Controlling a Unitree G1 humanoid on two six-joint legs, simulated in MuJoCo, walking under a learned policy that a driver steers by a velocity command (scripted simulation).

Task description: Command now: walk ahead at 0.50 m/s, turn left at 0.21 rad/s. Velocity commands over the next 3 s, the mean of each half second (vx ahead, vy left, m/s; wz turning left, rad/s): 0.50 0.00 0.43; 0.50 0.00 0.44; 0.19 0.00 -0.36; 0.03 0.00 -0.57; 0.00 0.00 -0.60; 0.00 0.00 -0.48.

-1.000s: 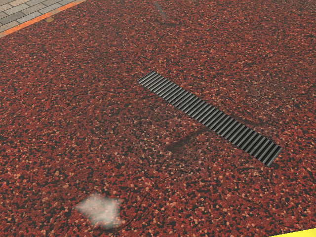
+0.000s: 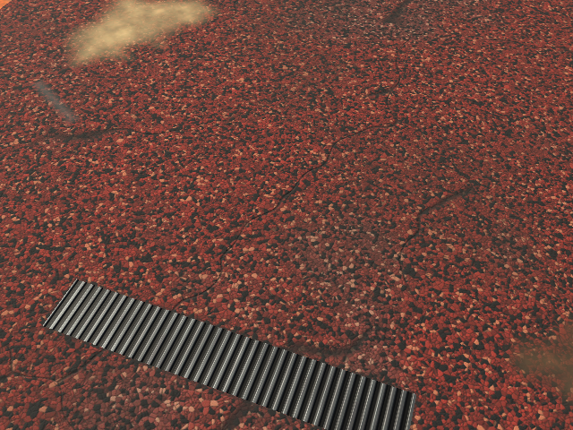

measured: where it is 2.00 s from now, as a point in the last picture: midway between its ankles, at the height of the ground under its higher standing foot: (188, 363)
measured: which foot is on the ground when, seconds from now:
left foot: down 0.00-0.30, up 0.32-0.78, down 0.80-1.00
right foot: up 0.00-0.28, down 0.30-0.80, up 0.82-1.00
